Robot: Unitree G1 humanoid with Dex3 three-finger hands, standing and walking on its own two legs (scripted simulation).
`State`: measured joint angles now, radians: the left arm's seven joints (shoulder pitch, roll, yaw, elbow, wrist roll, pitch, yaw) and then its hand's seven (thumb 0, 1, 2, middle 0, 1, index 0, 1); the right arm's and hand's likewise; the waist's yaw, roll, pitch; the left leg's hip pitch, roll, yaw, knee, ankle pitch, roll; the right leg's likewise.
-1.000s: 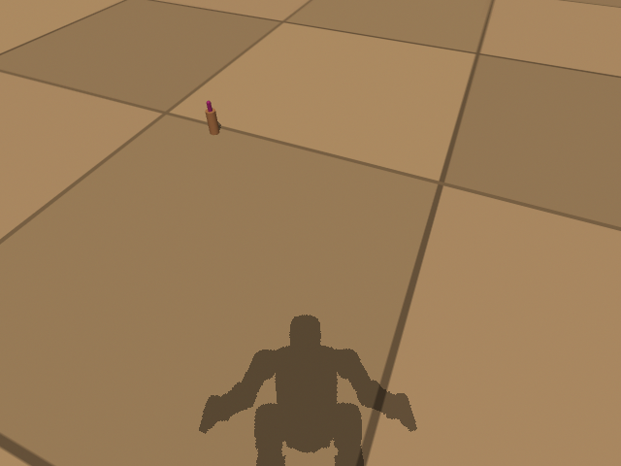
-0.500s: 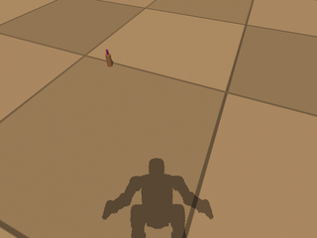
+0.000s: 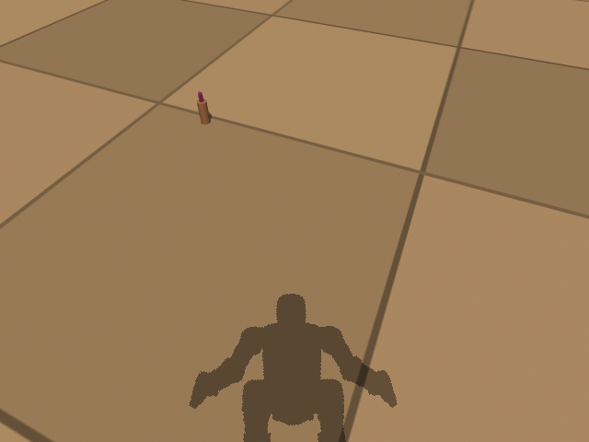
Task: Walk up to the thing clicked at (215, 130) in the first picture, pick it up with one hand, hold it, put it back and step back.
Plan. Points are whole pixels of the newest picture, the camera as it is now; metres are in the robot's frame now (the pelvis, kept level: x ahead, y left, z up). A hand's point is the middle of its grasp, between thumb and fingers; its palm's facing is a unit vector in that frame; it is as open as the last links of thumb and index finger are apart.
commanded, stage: stand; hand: left
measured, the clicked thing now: (202, 107) +1.97 +0.53 -0.68
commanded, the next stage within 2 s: walk up in 0.12 s
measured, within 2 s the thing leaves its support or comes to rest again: neither
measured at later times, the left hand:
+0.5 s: hand out of the picture +0.08 +0.40 -0.17, palm faces +0.12 -0.91 -0.40, open 7.4 cm
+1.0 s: hand (108, 252) +0.52 +0.41 -0.16, palm faces -0.02 -0.95 -0.32, open 7.4 cm
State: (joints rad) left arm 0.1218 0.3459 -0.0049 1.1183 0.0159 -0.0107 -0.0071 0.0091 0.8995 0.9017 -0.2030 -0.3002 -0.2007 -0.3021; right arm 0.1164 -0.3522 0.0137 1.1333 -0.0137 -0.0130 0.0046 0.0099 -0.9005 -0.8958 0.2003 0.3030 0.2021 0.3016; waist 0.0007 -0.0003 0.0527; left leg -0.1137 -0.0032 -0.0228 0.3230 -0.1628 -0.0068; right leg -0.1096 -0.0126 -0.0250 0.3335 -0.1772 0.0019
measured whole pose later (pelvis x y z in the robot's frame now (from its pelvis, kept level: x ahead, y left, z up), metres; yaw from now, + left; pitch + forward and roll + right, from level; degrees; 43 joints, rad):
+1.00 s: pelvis +0.38 +0.15 -0.04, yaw +7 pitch +1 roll -1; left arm 0.04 0.39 0.05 0.91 0.01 -0.02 -0.10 0.01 0.90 0.90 -0.20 -0.30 -0.20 -0.30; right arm 0.41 -0.40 -0.07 0.98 -0.03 -0.07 0.04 0.01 -0.90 -0.90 0.20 0.30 0.21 0.30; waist -0.08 0.04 0.09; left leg 0.14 0.03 0.08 0.42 -0.53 0.01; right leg -0.49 -0.01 -0.12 0.56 -0.08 -0.06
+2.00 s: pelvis +0.95 +0.19 -0.02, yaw +7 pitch -3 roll +2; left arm 0.19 0.38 0.06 0.84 0.01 -0.08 -0.08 0.01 0.90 0.90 -0.20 -0.30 -0.20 -0.30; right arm 0.33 -0.43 -0.05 0.91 -0.01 -0.06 0.03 0.01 -0.90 -0.90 0.20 0.30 0.20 0.30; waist -0.01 0.02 0.08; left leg -0.25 0.04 0.02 1.08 -0.45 0.02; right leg -0.36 -0.06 -0.08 0.66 -0.25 -0.04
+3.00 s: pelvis +1.33 +0.18 -0.02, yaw +7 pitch -4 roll +2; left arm 0.28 0.38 0.06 0.86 0.01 -0.09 -0.06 0.01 0.90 0.90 -0.20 -0.30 -0.20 -0.30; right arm 0.33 -0.45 -0.04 0.91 -0.01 -0.03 0.04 0.01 -0.90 -0.90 0.20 0.30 0.20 0.30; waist 0.02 0.06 0.07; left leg -0.34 0.02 0.00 1.06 -0.42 0.03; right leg -0.31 -0.06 -0.07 0.60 -0.22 -0.03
